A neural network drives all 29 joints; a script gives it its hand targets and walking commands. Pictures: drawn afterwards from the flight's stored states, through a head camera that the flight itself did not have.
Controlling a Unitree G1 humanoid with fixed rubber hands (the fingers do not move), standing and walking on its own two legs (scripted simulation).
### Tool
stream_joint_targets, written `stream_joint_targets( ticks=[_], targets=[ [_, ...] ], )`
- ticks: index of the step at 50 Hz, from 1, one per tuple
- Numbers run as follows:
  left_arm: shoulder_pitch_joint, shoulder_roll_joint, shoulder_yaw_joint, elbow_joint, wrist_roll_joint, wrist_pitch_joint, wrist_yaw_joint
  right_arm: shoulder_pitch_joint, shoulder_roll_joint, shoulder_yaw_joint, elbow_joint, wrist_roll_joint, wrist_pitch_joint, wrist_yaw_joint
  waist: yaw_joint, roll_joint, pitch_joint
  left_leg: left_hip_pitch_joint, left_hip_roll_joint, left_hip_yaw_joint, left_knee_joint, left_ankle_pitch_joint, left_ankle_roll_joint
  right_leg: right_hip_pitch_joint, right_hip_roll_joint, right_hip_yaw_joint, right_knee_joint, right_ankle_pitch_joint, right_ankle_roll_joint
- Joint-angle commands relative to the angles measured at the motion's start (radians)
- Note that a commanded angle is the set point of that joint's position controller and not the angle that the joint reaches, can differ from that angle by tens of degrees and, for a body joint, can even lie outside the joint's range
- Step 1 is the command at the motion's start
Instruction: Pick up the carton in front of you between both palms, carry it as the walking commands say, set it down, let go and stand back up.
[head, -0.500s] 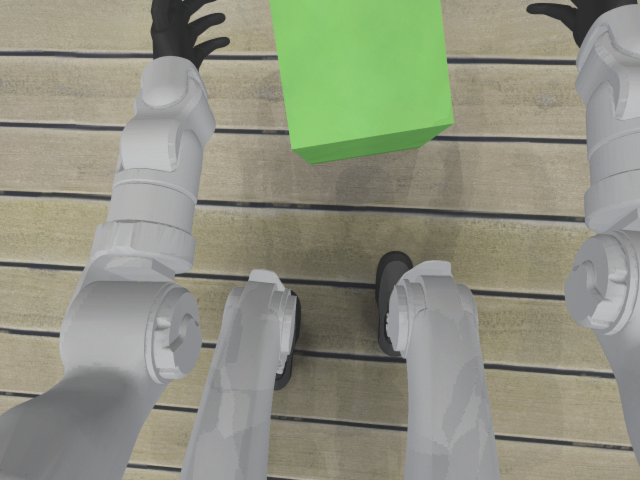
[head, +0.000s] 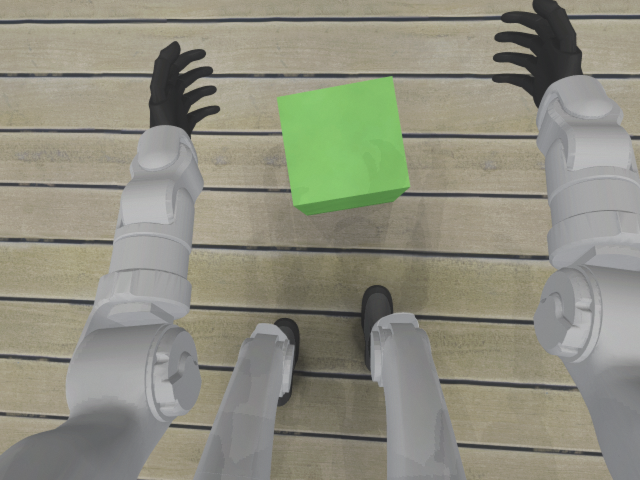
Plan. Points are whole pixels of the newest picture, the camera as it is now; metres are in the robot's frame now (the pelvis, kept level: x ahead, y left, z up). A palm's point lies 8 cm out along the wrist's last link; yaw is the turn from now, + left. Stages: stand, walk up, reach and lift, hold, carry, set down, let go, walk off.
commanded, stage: let go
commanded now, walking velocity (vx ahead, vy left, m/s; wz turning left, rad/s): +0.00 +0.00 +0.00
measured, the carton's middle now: (343, 156) +0.54 -0.03 -0.51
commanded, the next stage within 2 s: stand in 1.28 s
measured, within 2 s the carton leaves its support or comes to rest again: neither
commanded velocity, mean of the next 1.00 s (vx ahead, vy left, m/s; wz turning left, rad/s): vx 0.00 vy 0.00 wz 0.00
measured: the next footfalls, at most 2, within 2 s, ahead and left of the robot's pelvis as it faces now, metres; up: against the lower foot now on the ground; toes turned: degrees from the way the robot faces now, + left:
none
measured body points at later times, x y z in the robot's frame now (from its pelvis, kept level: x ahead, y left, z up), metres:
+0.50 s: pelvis +0.07 +0.01 +0.10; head +0.24 -0.02 +0.52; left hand +0.37 +0.21 +0.01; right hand +0.37 -0.24 -0.01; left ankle +0.04 +0.14 -0.60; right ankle +0.11 -0.10 -0.60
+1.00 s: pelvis +0.09 +0.03 +0.14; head +0.12 +0.02 +0.59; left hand +0.28 +0.25 +0.07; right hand +0.25 -0.22 +0.06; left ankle +0.04 +0.14 -0.60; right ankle +0.11 -0.10 -0.60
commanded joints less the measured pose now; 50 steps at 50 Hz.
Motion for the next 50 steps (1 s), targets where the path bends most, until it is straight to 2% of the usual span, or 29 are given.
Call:
stream_joint_targets(
  ticks=[1, 4, 7, 13, 22, 29, 34, 39, 45, 50],
  targets=[
    [-0.079, 0.09, 0.001, -0.104, 0.032, -0.027, -0.023, -0.134, -0.086, -0.028, -0.114, -0.039, -0.021, -0.014, -0.017, -0.129, -0.992, 0.02, -0.04, 0.098, -0.203, 0.151, -0.037, 1.19, 0.018, 0.034, -0.065, 0.364, 0.031],
    [0.053, 0.12, -0.025, -0.133, 0.056, -0.037, -0.053, 0.011, -0.042, -0.03, -0.186, -0.061, -0.018, -0.044, -0.02, -0.127, -1.042, 0.061, -0.044, 0.098, -0.25, 0.184, -0.029, 1.334, 0.016, 0.046, -0.104, 0.451, 0.031],
    [0.189, 0.156, -0.074, -0.179, 0.065, -0.053, -0.089, 0.173, -0.001, -0.01, -0.295, -0.041, -0.023, -0.071, -0.019, -0.117, -1.036, 0.125, -0.041, 0.091, -0.297, 0.2, -0.017, 1.444, 0.008, 0.059, -0.149, 0.496, 0.03],
    [0.385, 0.179, -0.147, -0.216, 0.023, -0.093, -0.137, 0.401, 0.038, 0.056, -0.462, 0.031, -0.064, -0.08, -0.018, -0.095, -0.858, 0.318, -0.012, 0.052, -0.4, 0.205, 0.008, 1.476, -0.01, 0.057, -0.264, 0.439, 0.027],
    [0.735, 0.167, -0.198, -0.159, 0.001, -0.176, -0.169, 0.821, 0.101, 0.094, -0.448, 0.043, -0.139, -0.073, -0.02, -0.061, -0.599, 0.592, 0.02, 0.006, -0.533, 0.282, 0.018, 1.493, -0.021, 0.044, -0.387, 0.427, 0.023],
    [0.959, 0.182, -0.251, -0.229, -0.024, -0.221, -0.165, 1.09, 0.105, 0.126, -0.498, 0.065, -0.191, -0.079, -0.023, -0.009, -0.441, 0.85, 0.036, -0.026, -0.643, 0.408, 0.013, 1.55, -0.01, 0.018, -0.492, 0.435, 0.016],
    [1.101, 0.19, -0.281, -0.282, -0.036, -0.232, -0.168, 1.255, 0.108, 0.146, -0.554, 0.076, -0.209, -0.073, -0.023, 0.007, -0.311, 1.029, 0.043, -0.04, -0.744, 0.477, 0.011, 1.64, 0.007, -0.009, -0.597, 0.411, 0.024],
    [1.167, 0.203, -0.298, -0.316, -0.031, -0.214, -0.18, 1.367, 0.114, 0.173, -0.59, 0.079, -0.191, -0.063, -0.036, 0.006, -0.14, 1.106, 0.05, -0.036, -0.844, 0.387, 0.021, 1.731, 0.019, -0.026, -0.686, 0.341, 0.033],
    [1.165, 0.209, -0.306, -0.33, -0.017, -0.164, -0.182, 1.392, 0.095, 0.195, -0.633, 0.089, -0.131, -0.043, -0.043, 0.039, 0.041, 1.053, 0.082, -0.04, -0.945, 0.201, 0.048, 1.847, 0.036, -0.052, -0.704, 0.247, 0.05],
    [1.168, 0.209, -0.293, -0.326, -0.001, -0.122, -0.182, 1.391, 0.084, 0.201, -0.654, 0.094, -0.087, -0.033, -0.034, 0.056, 0.106, 1.044, 0.087, -0.034, -0.952, 0.176, 0.055, 1.895, 0.037, -0.049, -0.704, 0.229, 0.05]
  ],
)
